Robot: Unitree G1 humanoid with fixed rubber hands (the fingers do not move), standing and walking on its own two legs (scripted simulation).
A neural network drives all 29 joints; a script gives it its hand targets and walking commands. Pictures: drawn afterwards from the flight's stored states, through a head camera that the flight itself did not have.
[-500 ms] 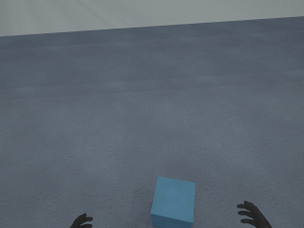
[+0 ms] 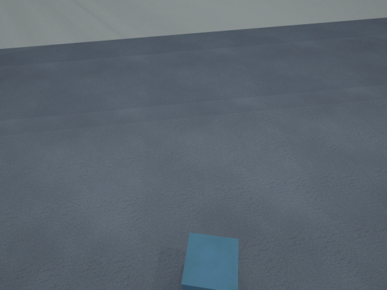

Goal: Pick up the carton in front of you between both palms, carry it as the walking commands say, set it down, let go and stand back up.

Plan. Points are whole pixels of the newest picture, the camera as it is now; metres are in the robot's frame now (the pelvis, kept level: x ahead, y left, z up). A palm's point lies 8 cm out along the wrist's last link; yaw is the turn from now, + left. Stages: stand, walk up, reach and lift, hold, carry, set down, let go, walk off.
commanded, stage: stand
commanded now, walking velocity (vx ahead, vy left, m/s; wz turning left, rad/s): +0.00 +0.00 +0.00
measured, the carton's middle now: (211, 269) +0.36 -0.03 -0.63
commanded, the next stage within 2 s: none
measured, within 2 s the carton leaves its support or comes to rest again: neither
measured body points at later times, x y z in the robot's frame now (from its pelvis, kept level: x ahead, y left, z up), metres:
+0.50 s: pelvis -0.02 +0.00 +0.01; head -0.01 -0.01 +0.46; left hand +0.05 +0.26 -0.13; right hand -0.01 -0.26 -0.14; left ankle -0.10 +0.13 -0.72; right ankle -0.04 -0.11 -0.72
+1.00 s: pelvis -0.03 +0.02 +0.01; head -0.03 +0.01 +0.46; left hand -0.03 +0.25 -0.14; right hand -0.08 -0.22 -0.14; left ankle -0.10 +0.13 -0.72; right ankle -0.04 -0.11 -0.72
